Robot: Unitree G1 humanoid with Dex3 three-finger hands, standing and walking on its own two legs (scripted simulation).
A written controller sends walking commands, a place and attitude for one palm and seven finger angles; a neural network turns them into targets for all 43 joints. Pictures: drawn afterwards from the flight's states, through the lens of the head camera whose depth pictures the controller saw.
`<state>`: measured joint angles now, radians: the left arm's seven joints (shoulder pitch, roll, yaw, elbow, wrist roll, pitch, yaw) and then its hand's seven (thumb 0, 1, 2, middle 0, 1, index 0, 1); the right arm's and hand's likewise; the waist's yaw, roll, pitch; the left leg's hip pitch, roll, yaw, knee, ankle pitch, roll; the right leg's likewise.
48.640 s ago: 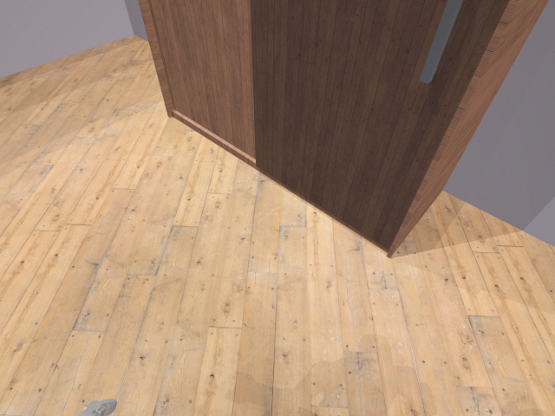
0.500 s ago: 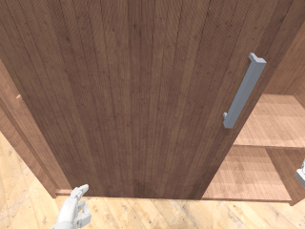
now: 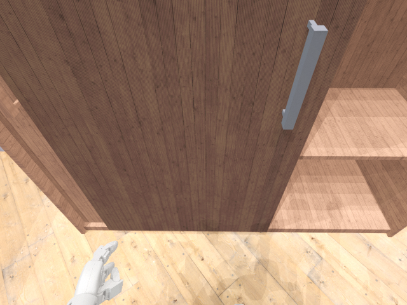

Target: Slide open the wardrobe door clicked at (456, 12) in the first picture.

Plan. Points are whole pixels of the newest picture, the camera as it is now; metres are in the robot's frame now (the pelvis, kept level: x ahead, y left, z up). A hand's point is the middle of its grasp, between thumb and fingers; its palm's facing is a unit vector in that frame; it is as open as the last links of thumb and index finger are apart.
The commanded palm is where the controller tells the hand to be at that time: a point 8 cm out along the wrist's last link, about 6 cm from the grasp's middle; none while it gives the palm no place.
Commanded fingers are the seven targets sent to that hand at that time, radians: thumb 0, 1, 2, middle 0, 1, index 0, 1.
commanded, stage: step back with the hand held close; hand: right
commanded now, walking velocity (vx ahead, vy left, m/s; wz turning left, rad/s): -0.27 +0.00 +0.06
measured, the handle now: (298, 80) +0.55 -0.19 +0.17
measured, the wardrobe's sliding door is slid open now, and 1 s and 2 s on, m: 0.62 0.62 0.62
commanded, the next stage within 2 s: stop stepping back and stand still in 0.36 s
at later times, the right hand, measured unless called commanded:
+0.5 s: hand out of the picture +0.06 -0.29 +0.19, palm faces +0.45 +0.78 -0.43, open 7.4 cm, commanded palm +0.02 -0.32 +0.19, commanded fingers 0.00 -0.90 -0.90 0.20 0.30 0.20 0.30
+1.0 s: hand out of the picture -0.03 -0.33 +0.20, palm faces +0.41 +0.81 -0.43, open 7.4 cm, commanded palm -0.07 -0.36 +0.19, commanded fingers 0.00 -0.90 -0.90 0.20 0.30 0.20 0.30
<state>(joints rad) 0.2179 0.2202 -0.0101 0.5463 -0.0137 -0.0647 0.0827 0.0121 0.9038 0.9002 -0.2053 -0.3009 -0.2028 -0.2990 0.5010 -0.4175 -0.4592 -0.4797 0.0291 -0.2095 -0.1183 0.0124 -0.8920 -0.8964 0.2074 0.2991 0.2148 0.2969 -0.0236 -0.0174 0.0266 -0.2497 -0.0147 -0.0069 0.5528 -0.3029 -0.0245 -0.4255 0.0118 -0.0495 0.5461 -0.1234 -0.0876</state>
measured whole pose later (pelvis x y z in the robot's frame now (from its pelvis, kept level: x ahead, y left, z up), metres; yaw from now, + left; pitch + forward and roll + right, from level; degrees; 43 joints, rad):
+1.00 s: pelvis -0.23 -0.08 +0.00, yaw +5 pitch -2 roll +2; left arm 0.25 0.19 -0.01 0.70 0.02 -0.09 0.06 0.01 0.90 0.90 -0.21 -0.30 -0.21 -0.30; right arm 0.52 -0.49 -0.45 -0.55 0.03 -0.19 -0.13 0.01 -0.89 -0.90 0.21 0.30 0.22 0.30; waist -0.03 0.04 -0.05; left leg -0.18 -0.06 0.07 0.51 -0.28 0.09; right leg -0.62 -0.02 -0.02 1.09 -0.38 0.01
